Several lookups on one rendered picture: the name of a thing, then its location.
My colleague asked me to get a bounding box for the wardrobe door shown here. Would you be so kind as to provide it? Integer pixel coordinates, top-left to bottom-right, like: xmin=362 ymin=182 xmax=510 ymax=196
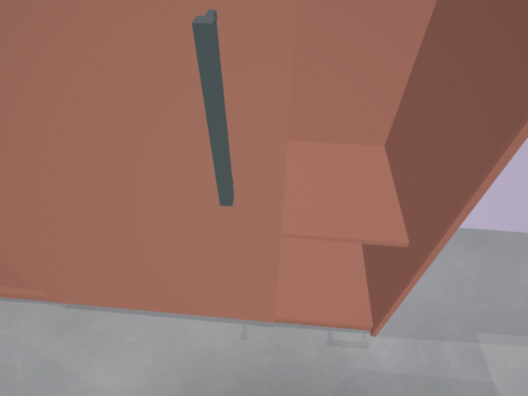
xmin=0 ymin=257 xmax=38 ymax=290
xmin=0 ymin=0 xmax=298 ymax=323

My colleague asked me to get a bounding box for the handle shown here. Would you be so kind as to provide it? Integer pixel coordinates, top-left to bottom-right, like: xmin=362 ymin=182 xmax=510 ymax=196
xmin=192 ymin=9 xmax=234 ymax=206

